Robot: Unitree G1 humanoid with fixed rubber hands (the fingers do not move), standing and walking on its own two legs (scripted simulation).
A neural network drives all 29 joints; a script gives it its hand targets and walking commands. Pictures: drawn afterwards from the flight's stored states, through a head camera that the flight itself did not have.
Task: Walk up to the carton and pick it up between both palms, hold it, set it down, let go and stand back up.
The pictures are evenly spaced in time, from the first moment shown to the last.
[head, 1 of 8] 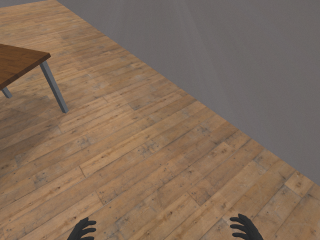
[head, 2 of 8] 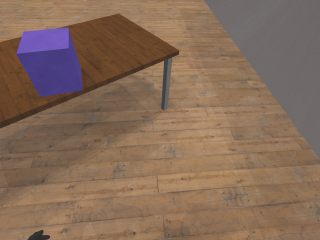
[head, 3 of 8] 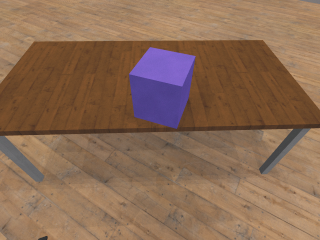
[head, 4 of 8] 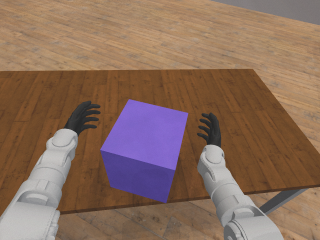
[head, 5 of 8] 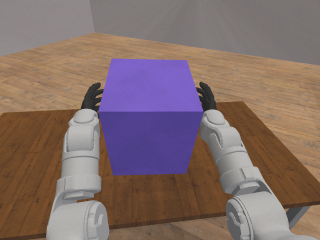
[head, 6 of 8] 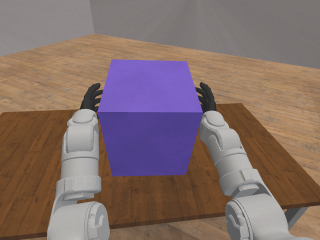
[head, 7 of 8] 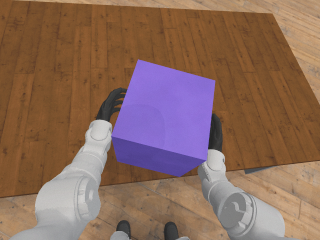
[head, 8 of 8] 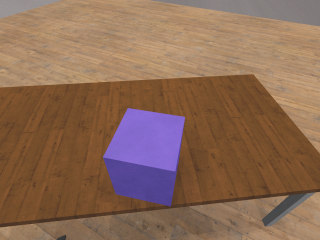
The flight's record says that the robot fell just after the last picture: no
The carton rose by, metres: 0.29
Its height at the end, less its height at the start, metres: +0.00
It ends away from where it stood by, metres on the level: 0.02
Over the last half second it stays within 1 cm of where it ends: yes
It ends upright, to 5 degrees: yes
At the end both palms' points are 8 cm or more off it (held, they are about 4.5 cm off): yes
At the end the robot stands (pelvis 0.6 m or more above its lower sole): yes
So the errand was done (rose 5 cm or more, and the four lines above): yes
